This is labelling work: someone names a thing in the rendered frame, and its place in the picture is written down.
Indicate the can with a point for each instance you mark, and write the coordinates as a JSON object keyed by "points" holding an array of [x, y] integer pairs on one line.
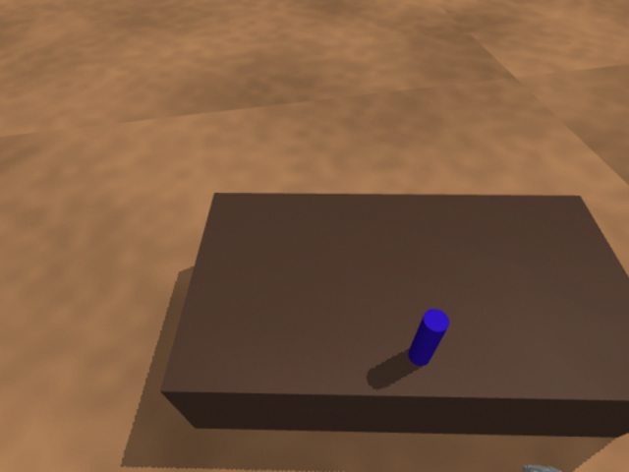
{"points": [[432, 328]]}

